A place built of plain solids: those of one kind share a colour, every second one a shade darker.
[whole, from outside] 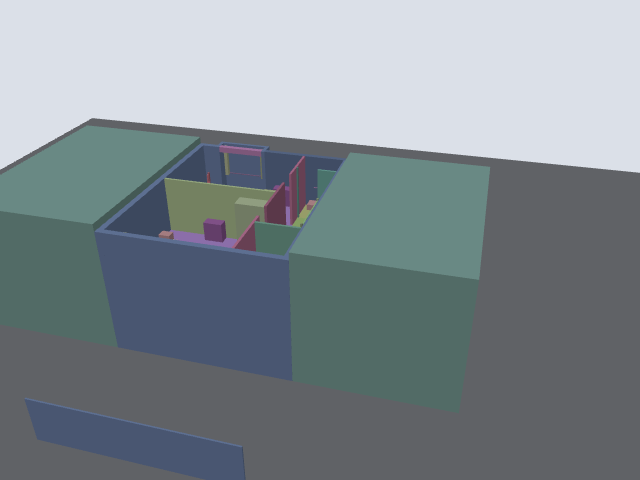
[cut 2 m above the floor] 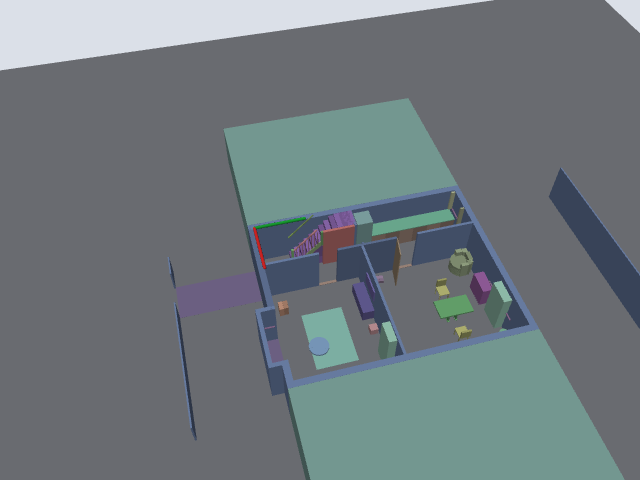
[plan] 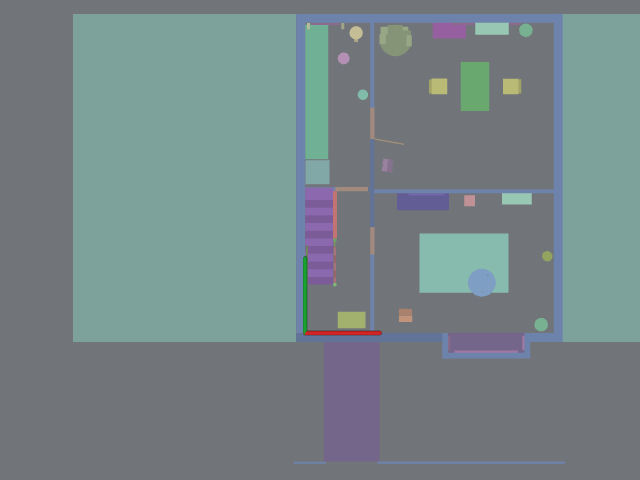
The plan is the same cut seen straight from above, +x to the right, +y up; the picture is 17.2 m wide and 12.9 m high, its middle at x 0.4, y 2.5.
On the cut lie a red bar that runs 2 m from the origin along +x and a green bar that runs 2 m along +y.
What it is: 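A mid-terrace two-storey house, 6.7 m wide inside and 8.3 m deep; a hall 1.75 m wide with a straight stair of 13 risers of 214 mm on goings of 207 mm; a front room and a back room; a bay window at the front; upstairs three bedrooms and a bathroom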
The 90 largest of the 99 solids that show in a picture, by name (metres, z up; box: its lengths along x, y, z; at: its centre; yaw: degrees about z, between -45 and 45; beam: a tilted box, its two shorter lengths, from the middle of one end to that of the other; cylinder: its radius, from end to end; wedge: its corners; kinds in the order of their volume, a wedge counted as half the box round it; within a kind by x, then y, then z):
{
 "neighbour_house_1": {"box": [6.0, 8.82, 5.54], "at": [-3.24, 4.17, 2.72]},
 "neighbour_house_2": {"box": [6.0, 8.82, 5.54], "at": [9.92, 4.17, 2.72]},
 "wall_1": {"box": [0.24, 8.82, 5.24], "at": [-0.12, 4.17, 2.57]},
 "wall_2": {"box": [0.86, 0.06, 1.05], "at": [0.13, -3.49, 0.47]},
 "wall_3": {"box": [0.81, 0.11, 2.69], "at": [0.41, 3.87, 1.3]},
 "wall_4": {"box": [4.08, 0.24, 5.24], "at": [1.8, -0.12, 2.57]},
 "wall_5": {"box": [0.11, 2.11, 2.69], "at": [1.8, 1.06, 1.3]},
 "wall_6": {"box": [0.11, 2.37, 2.69], "at": [1.8, 4.03, 1.3]},
 "wall_7": {"box": [0.11, 2.28, 2.69], "at": [1.8, 7.2, 1.3]},
 "wall_8": {"box": [7.16, 0.24, 5.24], "at": [3.34, 8.46, 2.57]},
 "wall_9": {"box": [7.28, 0.06, 1.85], "at": [3.34, 13.39, 0.88]},
 "wall_10": {"box": [0.16, 0.69, 5.24], "at": [3.76, -0.34, 2.57]},
 "wall_11": {"box": [4.83, 0.11, 2.69], "at": [4.27, 3.81, 1.3]},
 "wall_12": {"box": [5.04, 0.06, 1.05], "at": [4.46, -3.49, 0.47]},
 "wall_13": {"box": [2.37, 0.16, 5.24], "at": [4.87, -0.61, 2.57]},
 "wall_14": {"box": [0.16, 0.69, 5.24], "at": [5.98, -0.34, 2.57]},
 "wall_15": {"box": [1.03, 0.24, 5.24], "at": [6.41, -0.12, 2.57]},
 "wall_16": {"box": [0.24, 8.82, 5.24], "at": [6.8, 4.17, 2.57]},
 "tread_1": {"box": [0.75, 2.51, 0.23], "at": [0.38, 2.56, 0.1]},
 "tread_2": {"box": [0.75, 2.31, 0.45], "at": [0.38, 2.66, 0.2]},
 "tread_3": {"box": [0.75, 2.1, 0.66], "at": [0.38, 2.76, 0.31]},
 "tread_4": {"box": [0.75, 1.89, 0.88], "at": [0.38, 2.87, 0.42]},
 "tread_5": {"box": [0.75, 1.69, 1.09], "at": [0.38, 2.97, 0.53]},
 "tread_6": {"box": [0.75, 1.48, 1.3], "at": [0.38, 3.07, 0.63]},
 "tread_7": {"box": [0.75, 1.27, 1.52], "at": [0.38, 3.18, 0.74]},
 "tread_8": {"box": [0.75, 1.07, 1.73], "at": [0.38, 3.28, 0.85]},
 "tread_9": {"box": [0.75, 0.86, 1.95], "at": [0.38, 3.38, 0.95]},
 "tread_10": {"box": [0.75, 0.65, 2.16], "at": [0.38, 3.49, 1.06]},
 "tread_11": {"box": [0.75, 0.45, 2.37], "at": [0.38, 3.59, 1.17]},
 "tread_12": {"box": [0.75, 0.33, 2.59], "at": [0.38, 3.74, 1.27]},
 "upper_floor_rooms_1": {"box": [4.94, 8.35, 0.14], "at": [4.22, 4.17, 2.71]},
 "ground_1": {"box": [1.5, 3.21, 0.5], "at": [1.25, -1.85, -0.25]},
 "ground_2": {"box": [2.05, 0.54, 0.5], "at": [4.87, -0.26, -0.25]},
 "kitchen_unit_1": {"box": [0.6, 0.6, 0.91], "at": [0.3, 4.97, 0.41]},
 "kitchen_unit_2": {"box": [0.6, 0.6, 0.91], "at": [0.3, 5.58, 0.41]},
 "kitchen_unit_3": {"box": [0.6, 0.6, 0.91], "at": [0.3, 6.18, 0.41]},
 "kitchen_unit_4": {"box": [0.6, 0.6, 0.91], "at": [0.3, 6.78, 0.41]},
 "kitchen_unit_5": {"box": [0.6, 0.6, 0.91], "at": [0.3, 7.38, 0.41]},
 "kitchen_unit_6": {"box": [0.6, 0.6, 0.91], "at": [0.3, 7.99, 0.41]},
 "landing_wall_1": {"box": [0.11, 2.05, 2.55], "at": [1.8, 1.03, 3.92]},
 "landing_wall_2": {"box": [0.11, 2.22, 2.55], "at": [1.8, 4.01, 3.92]},
 "landing_wall_3": {"box": [0.11, 2.44, 2.55], "at": [1.8, 7.12, 3.92]},
 "wardrobe_bed_1": {"box": [1.38, 0.6, 2.05], "at": [2.67, 4.16, 3.76]},
 "bedrooms_wall_1": {"box": [4.83, 0.11, 2.55], "at": [4.27, 3.81, 3.92]},
 "shelf_1": {"box": [0.9, 0.32, 1.81], "at": [5.02, 8.18, 0.85]},
 "shelf_2": {"box": [0.8, 0.3, 1.98], "at": [5.69, 3.6, 0.94]},
 "dresser_1": {"box": [0.8, 0.42, 0.87], "at": [2.8, 0.21, 3.17]},
 "dresser_2": {"box": [0.9, 0.42, 0.92], "at": [3.88, 8.13, 0.41]},
 "dresser_3": {"box": [0.8, 0.42, 0.87], "at": [4.5, 4.07, 3.17]},
 "fridge_freezer_1": {"box": [0.65, 0.65, 1.85], "at": [0.33, 4.32, 0.88]},
 "slotfit_seat_1": {"box": [0.17, 0.28, 0.74], "at": [2.08, 7.89, 0.32]},
 "slotfit_seat_2": {"box": [0.2, 0.2, 0.74], "at": [2.12, 8.13, 0.32]},
 "slotfit_seat_3": {"box": [0.2, 0.17, 0.74], "at": [2.32, 8.19, 0.32]},
 "slotfit_seat_4": {"cylinder": 0.42, "from": [2.43, 7.86, -0.05], "to": [2.43, 7.86, 0.47]},
 "slotfit_seat_5": {"cylinder": 0.42, "from": [2.43, 7.86, -0.05], "to": [2.43, 7.86, 0.37]},
 "slotfit_seat_6": {"box": [0.2, 0.17, 0.74], "at": [2.52, 8.19, 0.32]},
 "slotfit_seat_7": {"box": [0.23, 0.12, 0.74], "at": [2.73, 8.07, 0.32]},
 "slotfit_seat_8": {"box": [0.14, 0.3, 0.74], "at": [2.79, 7.86, 0.32]},
 "bath_wall_1": {"box": [1.75, 0.11, 2.55], "at": [0.88, 6.38, 3.92]},
 "tv_board_1": {"box": [1.4, 0.46, 0.55], "at": [3.17, 3.53, 0.23]},
 "tv_board_2": {"box": [0.96, 0.06, 0.56], "at": [3.27, 3.72, 1.25]},
 "stair_bulkhead_1": {"box": [0.11, 1.27, 2.69], "at": [0.8, 3.18, 1.29]},
 "upper_floor_landing_1": {"box": [1.0, 2.5, 0.14], "at": [1.25, 2.56, 2.71]},
 "upper_floor_box_1": {"box": [1.76, 1.32, 0.14], "at": [0.87, 0.66, 2.71]},
 "box_wall_1": {"box": [0.81, 0.11, 2.55], "at": [0.41, 1.28, 3.92]},
 "box_wall_2": {"box": [0.06, 0.11, 2.55], "at": [1.72, 1.28, 3.92]},
 "laid_rug_front_room_1": {"box": [2.4, 1.6, 0.06], "at": [4.27, 1.88, -0.02]},
 "box_cardboard_1": {"box": [0.36, 0.59, 0.32], "at": [1.38, 0.2, 2.89]},
 "box_cardboard_2": {"box": [0.29, 0.3, 0.34], "at": [4.42, 3.55, 0.12]},
 "box_cardboard_3": {"box": [0.57, 0.37, 0.37], "at": [6.48, 4.71, 2.92]},
 "front_wall_over_bay_1": {"box": [2.05, 0.24, 0.25], "at": [4.87, -0.12, 5.07]},
 "worktop_1": {"box": [0.62, 3.62, 0.04], "at": [0.31, 6.48, 0.88]},
 "curtains_curtains_1": {"box": [0.08, 0.17, 1.29], "at": [0.09, 8.25, 1.66]},
 "curtains_curtains_2": {"box": [0.08, 0.17, 1.29], "at": [1.01, 8.25, 1.66]},
 "curtains_curtains_3": {"box": [0.16, 0.19, 1.44], "at": [5.77, -0.44, 4.37]},
 "bin_1": {"cylinder": 0.18, "from": [1.37, 8.07, -0.05], "to": [1.37, 8.07, 0.73]},
 "plant_pot_1": {"cylinder": 0.18, "from": [5.93, 8.14, 0.0], "to": [5.93, 8.14, 0.38]},
 "plant_pot_2": {"cylinder": 0.18, "from": [6.34, 0.23, 0.0], "to": [6.34, 0.23, 0.38]},
 "meeting_table_1": {"box": [0.77, 1.32, 0.07], "at": [4.57, 6.63, 0.7]},
 "door_leaf_kitchen_side_1": {"box": [0.81, 0.04, 2.05], "at": [2.26, 5.14, 0.97], "yaw": -10.2},
 "slotfit_front_seat_1": {"box": [0.17, 0.19, 0.49], "at": [2.61, 0.56, 0.2]},
 "slotfit_front_seat_2": {"box": [0.17, 0.17, 0.49], "at": [2.78, 0.56, 0.2]},
 "slotfit_front_seat_3": {"box": [0.19, 0.17, 0.49], "at": [2.79, 0.38, 0.2]},
 "flight_guard_string_1": {"wedge": [[0.78, 1.3, -0.02], [0.78, 1.3, 0.24], [0.78, 2.5, 1.22], [0.78, 2.5, 1.48], [0.82, 1.3, -0.02], [0.82, 1.3, 0.24], [0.82, 2.5, 1.22], [0.82, 2.5, 1.48]]},
 "coffee_table_1": {"cylinder": 0.38, "from": [4.75, 1.35, 0.33], "to": [4.75, 1.35, 0.4]},
 "clutter_clutter_kitchen_1": {"cylinder": 0.16, "from": [1.04, 7.38, -0.05], "to": [1.04, 7.38, 0.25]},
 "side_chair_1": {"box": [0.08, 0.38, 0.38], "at": [3.37, 6.63, 0.65]},
 "side_chair_2": {"box": [0.08, 0.38, 0.38], "at": [5.77, 6.63, 0.65]},
 "laid_doormat_1": {"box": [0.75, 0.45, 0.06], "at": [1.25, 0.35, -0.02]},
 "bin_waste_1": {"cylinder": 0.14, "from": [1.55, 6.4, 0.0], "to": [1.55, 6.4, 0.31]}
}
